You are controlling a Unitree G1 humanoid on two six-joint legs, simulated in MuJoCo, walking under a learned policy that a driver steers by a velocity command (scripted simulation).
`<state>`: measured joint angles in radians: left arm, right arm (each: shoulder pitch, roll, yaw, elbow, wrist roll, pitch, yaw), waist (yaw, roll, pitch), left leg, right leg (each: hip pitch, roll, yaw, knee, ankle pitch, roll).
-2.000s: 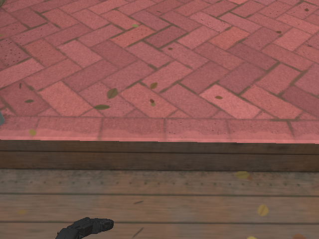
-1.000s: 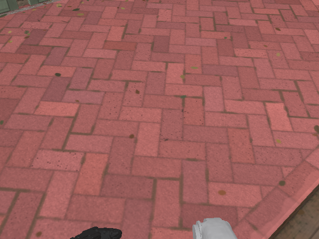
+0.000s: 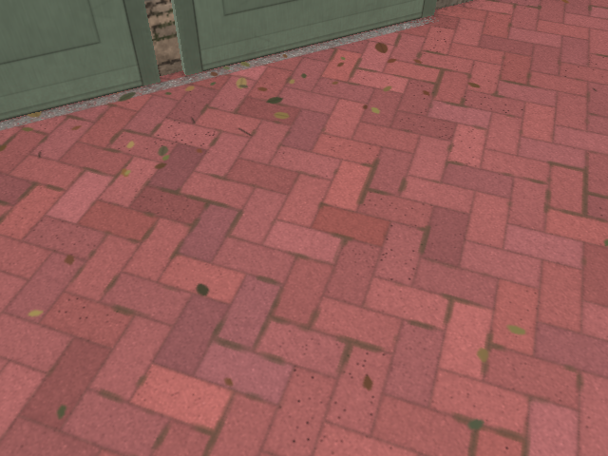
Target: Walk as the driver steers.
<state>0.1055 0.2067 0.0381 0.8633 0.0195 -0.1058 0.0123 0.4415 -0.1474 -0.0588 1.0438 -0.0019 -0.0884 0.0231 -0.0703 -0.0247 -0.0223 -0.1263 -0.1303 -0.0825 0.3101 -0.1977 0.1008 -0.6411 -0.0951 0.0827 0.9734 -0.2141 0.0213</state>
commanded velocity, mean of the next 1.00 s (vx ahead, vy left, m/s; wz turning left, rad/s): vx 0.34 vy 0.00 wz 0.59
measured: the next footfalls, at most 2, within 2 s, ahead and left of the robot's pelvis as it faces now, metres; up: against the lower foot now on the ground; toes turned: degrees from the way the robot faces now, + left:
right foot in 0.20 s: +0.32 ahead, -0.14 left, +0.00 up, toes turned +12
left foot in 0.66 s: +0.43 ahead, +0.20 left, +0.00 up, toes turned +26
